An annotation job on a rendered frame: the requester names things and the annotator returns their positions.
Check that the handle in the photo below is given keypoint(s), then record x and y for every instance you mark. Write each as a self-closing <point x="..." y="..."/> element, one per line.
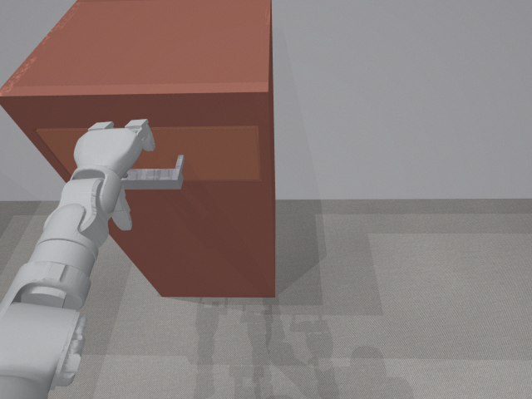
<point x="155" y="179"/>

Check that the robot left upper arm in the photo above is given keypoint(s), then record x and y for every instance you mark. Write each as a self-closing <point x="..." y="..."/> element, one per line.
<point x="40" y="348"/>

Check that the drawer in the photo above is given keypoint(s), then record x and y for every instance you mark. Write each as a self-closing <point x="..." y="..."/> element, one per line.
<point x="211" y="152"/>

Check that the left robot forearm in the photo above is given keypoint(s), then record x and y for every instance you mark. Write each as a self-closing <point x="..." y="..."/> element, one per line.
<point x="57" y="274"/>

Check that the robot left hand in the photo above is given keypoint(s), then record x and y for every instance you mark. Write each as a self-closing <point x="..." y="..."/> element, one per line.
<point x="116" y="149"/>

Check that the cabinet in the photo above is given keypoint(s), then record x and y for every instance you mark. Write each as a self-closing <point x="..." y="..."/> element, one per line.
<point x="175" y="63"/>

